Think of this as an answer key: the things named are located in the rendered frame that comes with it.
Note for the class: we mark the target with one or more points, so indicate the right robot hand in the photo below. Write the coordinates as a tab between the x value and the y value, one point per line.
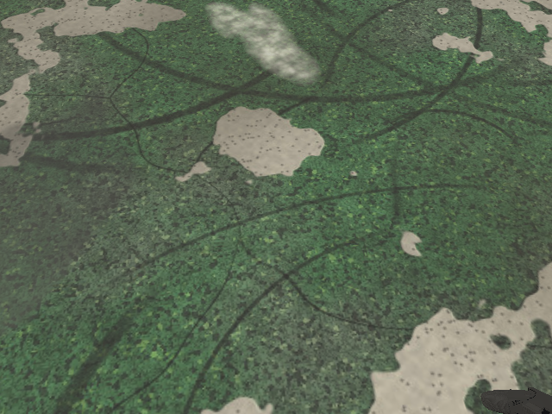
511	401

